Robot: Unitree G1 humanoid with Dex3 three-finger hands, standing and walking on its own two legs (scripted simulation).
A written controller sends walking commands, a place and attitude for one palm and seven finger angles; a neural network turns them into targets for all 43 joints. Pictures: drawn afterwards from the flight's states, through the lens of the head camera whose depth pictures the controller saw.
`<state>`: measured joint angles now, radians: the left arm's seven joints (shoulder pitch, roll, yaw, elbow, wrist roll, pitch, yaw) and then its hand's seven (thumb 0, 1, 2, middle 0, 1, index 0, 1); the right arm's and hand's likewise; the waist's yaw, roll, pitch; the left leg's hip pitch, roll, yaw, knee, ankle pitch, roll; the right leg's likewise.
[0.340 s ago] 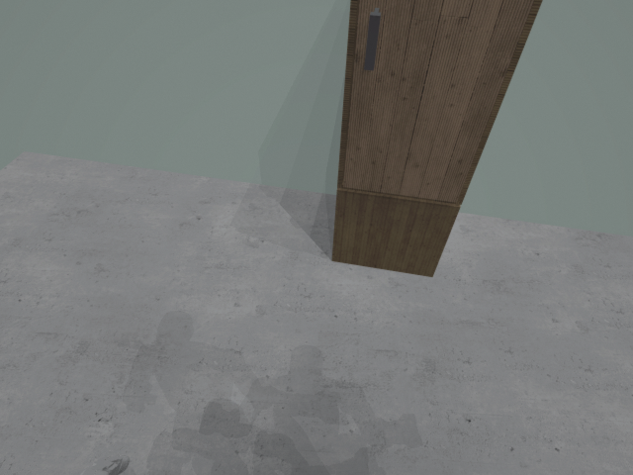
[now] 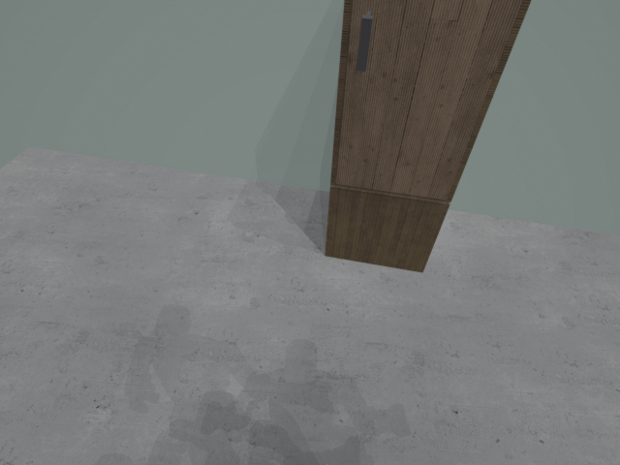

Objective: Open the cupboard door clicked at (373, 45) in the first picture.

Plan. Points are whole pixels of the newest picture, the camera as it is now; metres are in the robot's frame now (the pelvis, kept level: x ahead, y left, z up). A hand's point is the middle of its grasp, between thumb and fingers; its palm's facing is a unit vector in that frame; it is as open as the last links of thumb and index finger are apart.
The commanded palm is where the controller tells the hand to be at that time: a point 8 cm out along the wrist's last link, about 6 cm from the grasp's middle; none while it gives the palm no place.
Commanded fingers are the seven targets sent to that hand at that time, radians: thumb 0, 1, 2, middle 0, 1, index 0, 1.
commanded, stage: stand and wait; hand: left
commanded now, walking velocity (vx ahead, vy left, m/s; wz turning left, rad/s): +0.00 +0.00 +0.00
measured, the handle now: (365, 41) +1.01 -0.06 +0.13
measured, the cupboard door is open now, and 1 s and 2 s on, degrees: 0 0 0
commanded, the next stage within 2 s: look at it before walking up in 0.48 s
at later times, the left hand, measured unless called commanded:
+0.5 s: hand out of the picture +0.06 +0.23 -0.15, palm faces -0.02 -0.94 -0.34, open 7.4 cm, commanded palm none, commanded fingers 0.00 0.90 0.90 -0.20 -0.30 -0.20 -0.30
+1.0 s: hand out of the picture +0.05 +0.23 -0.15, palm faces -0.03 -0.94 -0.33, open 7.4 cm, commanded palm none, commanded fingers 0.00 0.90 0.90 -0.20 -0.30 -0.20 -0.30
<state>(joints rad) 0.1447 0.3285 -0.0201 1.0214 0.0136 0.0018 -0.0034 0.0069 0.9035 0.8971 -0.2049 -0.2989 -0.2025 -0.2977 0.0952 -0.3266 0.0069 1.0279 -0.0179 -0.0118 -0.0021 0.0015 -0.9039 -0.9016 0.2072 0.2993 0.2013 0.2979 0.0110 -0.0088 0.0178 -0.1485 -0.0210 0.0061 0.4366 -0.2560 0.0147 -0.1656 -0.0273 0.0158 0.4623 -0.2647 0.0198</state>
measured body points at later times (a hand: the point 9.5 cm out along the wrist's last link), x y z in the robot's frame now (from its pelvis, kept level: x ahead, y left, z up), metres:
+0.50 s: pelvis -0.02 -0.01 +0.00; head -0.02 -0.02 +0.45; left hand +0.06 +0.28 -0.13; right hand +0.06 -0.31 -0.13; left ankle -0.01 +0.11 -0.74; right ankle -0.01 -0.13 -0.74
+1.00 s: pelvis -0.02 -0.01 +0.00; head -0.01 -0.01 +0.45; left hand +0.05 +0.28 -0.13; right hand +0.06 -0.31 -0.13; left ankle -0.01 +0.11 -0.74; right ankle -0.01 -0.13 -0.74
